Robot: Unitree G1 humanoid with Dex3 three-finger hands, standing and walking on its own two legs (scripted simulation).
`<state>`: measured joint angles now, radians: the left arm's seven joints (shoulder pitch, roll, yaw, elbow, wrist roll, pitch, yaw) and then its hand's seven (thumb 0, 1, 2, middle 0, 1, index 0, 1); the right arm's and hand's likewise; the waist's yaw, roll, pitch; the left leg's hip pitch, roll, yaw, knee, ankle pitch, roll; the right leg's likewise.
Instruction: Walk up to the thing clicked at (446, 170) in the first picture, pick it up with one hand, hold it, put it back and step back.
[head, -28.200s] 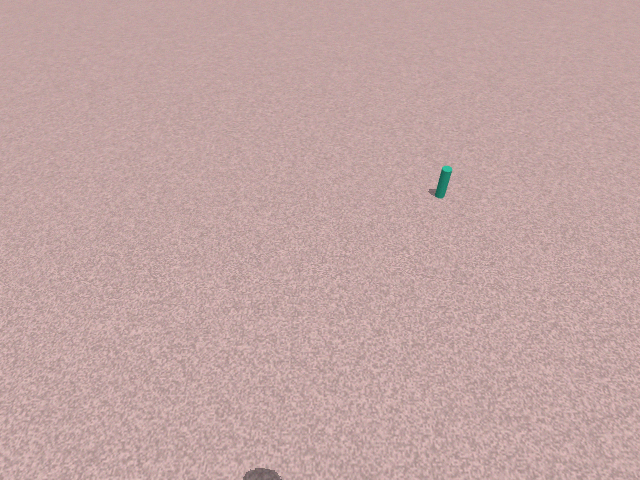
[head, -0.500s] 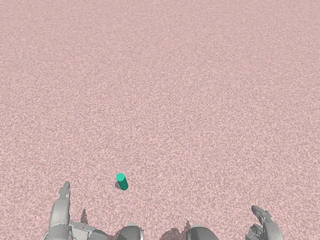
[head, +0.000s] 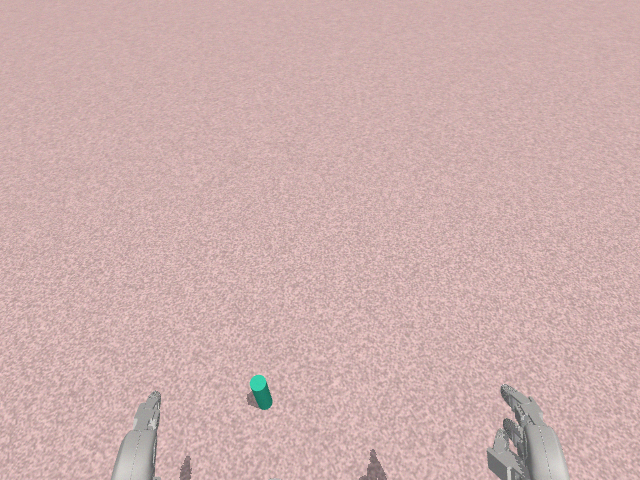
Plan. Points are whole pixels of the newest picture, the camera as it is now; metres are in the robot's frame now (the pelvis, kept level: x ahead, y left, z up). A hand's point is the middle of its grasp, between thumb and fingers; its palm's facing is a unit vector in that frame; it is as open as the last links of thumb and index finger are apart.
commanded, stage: home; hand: left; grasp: from the side
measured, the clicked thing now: (261, 393) +0.45 +0.20 -0.64
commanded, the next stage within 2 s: stand in 1.26 s
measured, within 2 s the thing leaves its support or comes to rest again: neither
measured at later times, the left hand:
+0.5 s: hand (200, 469) +0.16 +0.17 -0.06, palm faces +0.09 -0.95 -0.28, open 17.4 cm
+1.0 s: hand (194, 470) +0.16 +0.18 -0.05, palm faces +0.10 -0.96 -0.28, open 17.4 cm
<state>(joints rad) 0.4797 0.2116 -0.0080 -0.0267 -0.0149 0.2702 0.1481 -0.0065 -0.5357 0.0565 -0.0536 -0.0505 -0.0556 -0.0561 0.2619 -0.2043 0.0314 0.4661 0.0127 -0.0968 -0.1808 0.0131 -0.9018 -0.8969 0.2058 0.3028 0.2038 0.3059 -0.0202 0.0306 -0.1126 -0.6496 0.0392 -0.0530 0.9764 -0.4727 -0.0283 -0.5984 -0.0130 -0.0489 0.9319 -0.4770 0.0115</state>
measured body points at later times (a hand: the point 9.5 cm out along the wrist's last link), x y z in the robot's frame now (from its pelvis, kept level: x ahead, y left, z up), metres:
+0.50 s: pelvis +0.00 -0.01 +0.00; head +0.02 -0.01 +0.45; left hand +0.16 +0.22 -0.03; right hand +0.15 -0.25 -0.07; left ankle +0.01 +0.13 -0.68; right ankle +0.00 -0.13 -0.68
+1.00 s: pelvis +0.00 +0.00 +0.00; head +0.02 +0.00 +0.45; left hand +0.16 +0.23 -0.03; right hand +0.16 -0.24 -0.07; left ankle +0.01 +0.13 -0.68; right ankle +0.00 -0.13 -0.68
